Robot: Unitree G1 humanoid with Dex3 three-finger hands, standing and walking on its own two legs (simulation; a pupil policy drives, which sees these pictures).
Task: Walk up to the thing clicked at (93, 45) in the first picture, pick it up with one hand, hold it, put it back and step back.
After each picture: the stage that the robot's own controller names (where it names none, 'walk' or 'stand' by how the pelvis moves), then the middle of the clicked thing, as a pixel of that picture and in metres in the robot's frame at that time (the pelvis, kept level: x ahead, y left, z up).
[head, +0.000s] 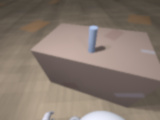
stand; (92, 40) +0.69 +0.01 +0.08
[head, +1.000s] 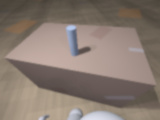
rise first; (73, 42) +0.57 +0.18 +0.11
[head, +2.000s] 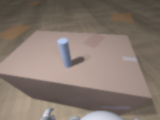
stand; (65, 54) +0.48 +0.21 +0.08
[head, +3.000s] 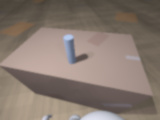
stand; (70, 51) +0.52 +0.19 +0.08
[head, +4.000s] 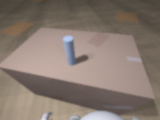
stand; (70, 52) +0.50 +0.19 +0.08
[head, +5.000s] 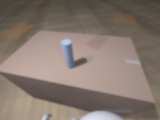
stand; (68, 55) +0.48 +0.19 +0.08
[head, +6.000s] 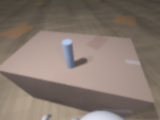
stand; (69, 55) +0.48 +0.19 +0.08
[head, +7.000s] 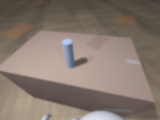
stand; (69, 55) +0.48 +0.19 +0.08
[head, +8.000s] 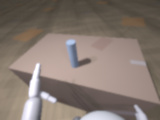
rise first; (73, 55) +0.50 +0.20 +0.08
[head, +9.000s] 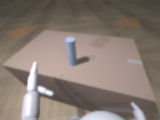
go down; (71, 53) +0.51 +0.19 +0.09
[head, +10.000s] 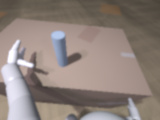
go down; (61, 51) +0.45 +0.18 +0.12
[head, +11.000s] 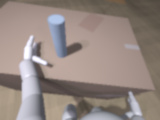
close in; (59, 40) +0.48 +0.18 +0.14
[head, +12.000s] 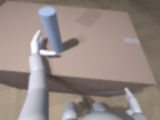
close; (54, 35) +0.51 +0.19 +0.17
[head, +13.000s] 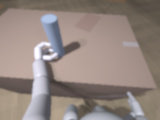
lift; (55, 40) +0.49 +0.19 +0.16
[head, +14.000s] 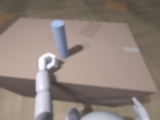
lift; (61, 42) +0.51 +0.19 +0.15
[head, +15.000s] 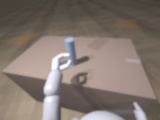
close; (71, 53) +0.53 +0.19 +0.10
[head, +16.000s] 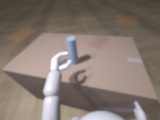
close; (73, 52) +0.53 +0.18 +0.09
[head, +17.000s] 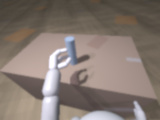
stand; (71, 52) +0.53 +0.18 +0.09
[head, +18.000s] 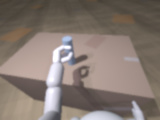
stand; (69, 52) +0.52 +0.19 +0.09
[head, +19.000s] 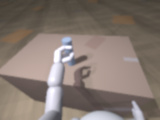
crouch; (69, 53) +0.52 +0.19 +0.09
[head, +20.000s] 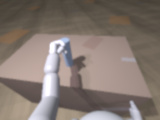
crouch; (67, 53) +0.51 +0.19 +0.09
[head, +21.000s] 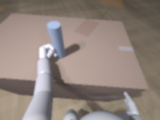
lower; (58, 42) +0.52 +0.19 +0.12
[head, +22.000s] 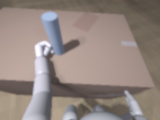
lower; (55, 38) +0.51 +0.18 +0.15
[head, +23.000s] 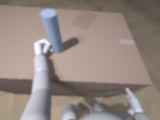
lower; (54, 35) +0.52 +0.18 +0.16
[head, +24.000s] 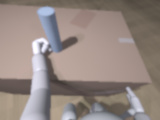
lower; (53, 34) +0.53 +0.18 +0.16
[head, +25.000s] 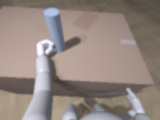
loosen; (57, 34) +0.53 +0.17 +0.16
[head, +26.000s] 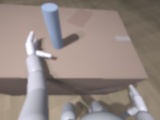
withdraw; (54, 31) +0.55 +0.16 +0.16
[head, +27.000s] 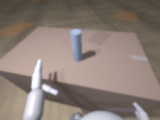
sink last; (77, 47) +0.52 +0.14 +0.13
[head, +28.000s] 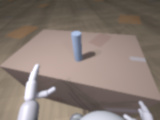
stand; (77, 48) +0.54 +0.16 +0.12
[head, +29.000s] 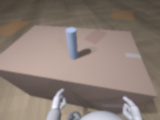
stand; (72, 45) +0.54 +0.16 +0.12
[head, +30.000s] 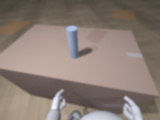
stand; (73, 44) +0.54 +0.16 +0.13
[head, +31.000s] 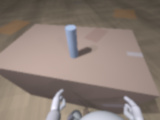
stand; (72, 43) +0.54 +0.17 +0.14
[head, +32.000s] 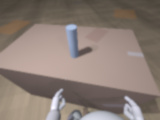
stand; (73, 43) +0.54 +0.16 +0.14
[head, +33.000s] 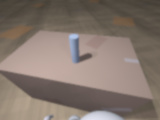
stand; (74, 50) +0.54 +0.16 +0.09
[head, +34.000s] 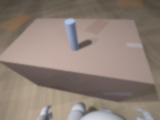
walk; (72, 37) +0.60 +0.18 +0.11
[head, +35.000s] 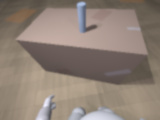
walk; (82, 19) +0.84 +0.11 +0.10
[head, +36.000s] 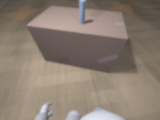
stand; (82, 13) +1.14 +0.14 +0.10
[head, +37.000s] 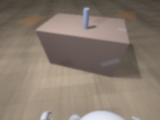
stand; (86, 19) +1.17 +0.12 +0.09
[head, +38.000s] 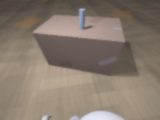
stand; (82, 20) +1.18 +0.14 +0.08
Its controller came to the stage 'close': yes
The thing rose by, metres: 0.00
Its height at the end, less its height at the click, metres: +0.00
